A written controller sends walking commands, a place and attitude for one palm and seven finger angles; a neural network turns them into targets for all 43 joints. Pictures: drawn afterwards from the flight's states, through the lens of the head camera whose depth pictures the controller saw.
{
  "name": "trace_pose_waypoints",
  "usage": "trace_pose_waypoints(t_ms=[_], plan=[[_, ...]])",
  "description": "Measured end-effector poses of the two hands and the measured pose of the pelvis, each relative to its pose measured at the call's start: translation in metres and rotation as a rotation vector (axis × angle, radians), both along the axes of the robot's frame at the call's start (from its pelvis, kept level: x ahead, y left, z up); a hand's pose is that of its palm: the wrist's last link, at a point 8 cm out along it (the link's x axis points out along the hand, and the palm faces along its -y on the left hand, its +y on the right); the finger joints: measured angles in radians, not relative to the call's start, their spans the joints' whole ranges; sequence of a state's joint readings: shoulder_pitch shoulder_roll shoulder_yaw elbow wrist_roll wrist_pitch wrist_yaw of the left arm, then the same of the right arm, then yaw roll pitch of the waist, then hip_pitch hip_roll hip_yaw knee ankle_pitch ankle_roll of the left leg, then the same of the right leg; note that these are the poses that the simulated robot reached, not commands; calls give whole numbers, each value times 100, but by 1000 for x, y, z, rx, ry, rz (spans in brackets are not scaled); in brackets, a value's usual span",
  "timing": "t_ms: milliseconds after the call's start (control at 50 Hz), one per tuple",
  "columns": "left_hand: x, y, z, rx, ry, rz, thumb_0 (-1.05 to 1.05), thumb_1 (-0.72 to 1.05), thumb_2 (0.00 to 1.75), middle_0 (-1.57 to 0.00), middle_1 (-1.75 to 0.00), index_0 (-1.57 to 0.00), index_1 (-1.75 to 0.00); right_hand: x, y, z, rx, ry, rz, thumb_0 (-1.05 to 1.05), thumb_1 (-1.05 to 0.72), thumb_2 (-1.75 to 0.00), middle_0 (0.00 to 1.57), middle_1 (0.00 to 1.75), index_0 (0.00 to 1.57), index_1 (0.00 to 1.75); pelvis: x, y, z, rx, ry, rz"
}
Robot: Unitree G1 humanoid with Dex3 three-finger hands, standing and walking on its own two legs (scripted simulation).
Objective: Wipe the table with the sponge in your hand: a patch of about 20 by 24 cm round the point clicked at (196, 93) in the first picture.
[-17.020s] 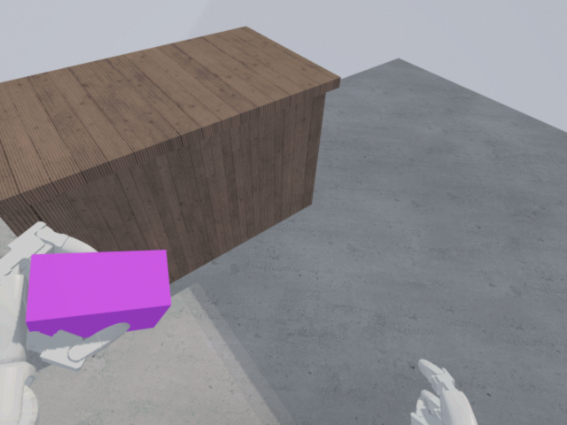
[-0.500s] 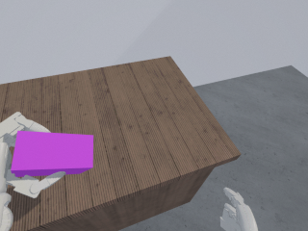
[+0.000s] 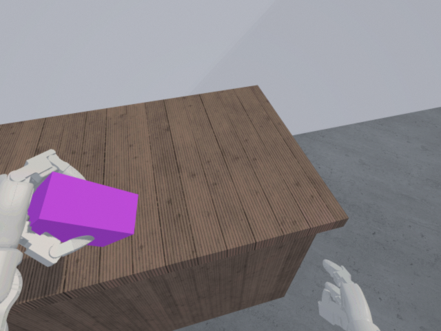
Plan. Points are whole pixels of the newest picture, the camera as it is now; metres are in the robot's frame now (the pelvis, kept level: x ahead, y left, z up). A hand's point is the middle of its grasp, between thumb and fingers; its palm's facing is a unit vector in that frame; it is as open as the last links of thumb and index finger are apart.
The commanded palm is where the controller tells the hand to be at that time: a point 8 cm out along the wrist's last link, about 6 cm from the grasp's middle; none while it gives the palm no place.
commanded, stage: turn the palm down, sponge in hand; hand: left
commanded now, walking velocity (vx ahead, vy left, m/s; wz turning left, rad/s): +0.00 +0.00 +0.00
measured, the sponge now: (94, 216) +0.23 +0.23 +0.13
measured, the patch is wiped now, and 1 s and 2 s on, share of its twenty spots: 0.00 0.00 0.00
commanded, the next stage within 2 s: move the sponge above the wiping area in 1.78 s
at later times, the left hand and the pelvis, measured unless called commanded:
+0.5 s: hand (69, 193) +0.24 +0.26 +0.17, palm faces +0.27 -0.42 -0.87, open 10.3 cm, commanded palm +0.21 +0.27 +0.20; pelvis +0.02 -0.03 -0.01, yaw -1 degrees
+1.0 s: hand (40, 199) +0.24 +0.31 +0.15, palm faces +0.16 -0.22 -0.96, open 10.3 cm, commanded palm +0.20 +0.29 +0.21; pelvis +0.01 +0.01 +0.00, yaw -1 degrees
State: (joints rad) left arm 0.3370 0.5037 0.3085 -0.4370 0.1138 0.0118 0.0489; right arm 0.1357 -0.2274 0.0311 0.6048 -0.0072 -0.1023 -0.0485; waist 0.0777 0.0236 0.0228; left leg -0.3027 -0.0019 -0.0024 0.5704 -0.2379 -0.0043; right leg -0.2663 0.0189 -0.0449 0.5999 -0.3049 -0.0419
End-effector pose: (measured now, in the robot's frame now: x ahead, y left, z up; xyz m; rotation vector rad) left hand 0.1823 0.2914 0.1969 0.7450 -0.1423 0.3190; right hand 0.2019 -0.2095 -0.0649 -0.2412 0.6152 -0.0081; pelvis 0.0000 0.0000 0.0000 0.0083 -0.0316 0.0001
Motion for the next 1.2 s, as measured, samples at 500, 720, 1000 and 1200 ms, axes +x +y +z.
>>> trace_pose_waypoints(t_ms=[500, 720, 1000, 1200], plan=[[27, -19, 19, 303, 171, 113, -2, -52, 102, -70, -131, -74, -131, -5, -65, -29, -1, 86, -135, 1, -91, -90, 20, 30, 20, 30, 19, -33, -5, 13, 22, -15], [33, -33, -2, 409, 256, 12, -2, -52, 102, -70, -131, -74, -131, 17, -45, -17, -7, 20, -135, 1, -91, -90, 20, 30, 20, 30, 22, -19, -5, 6, 31, -17], [33, 22, 6, 476, 371, 284, -1, -52, 102, -70, -130, -75, -130, 37, 14, -4, 65, 15, -51, 1, -91, -90, 20, 30, 20, 30, 13, 10, 4, -4, 5, -10], [33, -5, 3, 637, 303, 85, -1, -52, 102, -70, -130, -75, -130, 37, 36, 3, 35, 28, -8, 1, -91, -90, 20, 30, 18, 29, 10, 23, 9, -11, -22, -21]])
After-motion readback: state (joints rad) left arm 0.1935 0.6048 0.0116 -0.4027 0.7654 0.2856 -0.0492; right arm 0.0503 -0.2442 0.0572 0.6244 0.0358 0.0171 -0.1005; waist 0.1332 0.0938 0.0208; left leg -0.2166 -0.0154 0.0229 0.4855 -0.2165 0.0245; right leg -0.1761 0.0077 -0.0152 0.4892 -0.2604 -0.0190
